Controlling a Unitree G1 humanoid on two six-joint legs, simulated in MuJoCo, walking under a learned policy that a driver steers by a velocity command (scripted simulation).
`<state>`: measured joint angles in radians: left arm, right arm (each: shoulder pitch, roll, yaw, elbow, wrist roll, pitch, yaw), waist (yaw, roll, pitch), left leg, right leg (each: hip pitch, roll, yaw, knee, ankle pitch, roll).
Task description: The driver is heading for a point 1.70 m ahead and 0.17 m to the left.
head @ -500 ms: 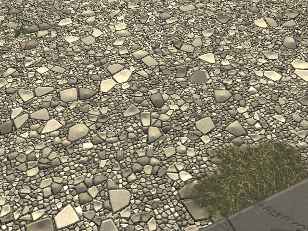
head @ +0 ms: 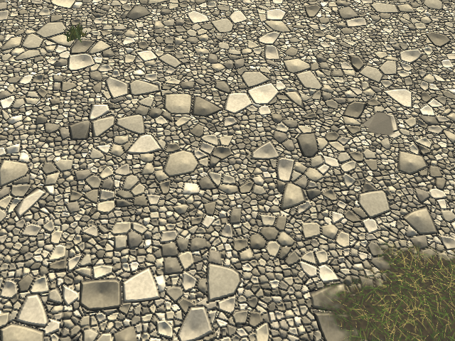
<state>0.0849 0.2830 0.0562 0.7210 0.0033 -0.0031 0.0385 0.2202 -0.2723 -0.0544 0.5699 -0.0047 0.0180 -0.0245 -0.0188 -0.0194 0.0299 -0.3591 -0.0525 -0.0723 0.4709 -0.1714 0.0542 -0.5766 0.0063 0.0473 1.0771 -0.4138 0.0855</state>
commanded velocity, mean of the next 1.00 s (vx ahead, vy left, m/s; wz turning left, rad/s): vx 0.00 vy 0.00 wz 0.32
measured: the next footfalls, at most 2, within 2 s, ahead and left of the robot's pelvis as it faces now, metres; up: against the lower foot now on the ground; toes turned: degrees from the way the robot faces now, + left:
right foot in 0.22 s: +0.08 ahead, -0.13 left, +0.00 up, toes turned +15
left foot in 0.62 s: -0.01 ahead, +0.11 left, +0.00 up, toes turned +16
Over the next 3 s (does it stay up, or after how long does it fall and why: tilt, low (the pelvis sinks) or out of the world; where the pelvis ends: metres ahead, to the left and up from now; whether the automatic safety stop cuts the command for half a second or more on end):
stays up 0.76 0.13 0.01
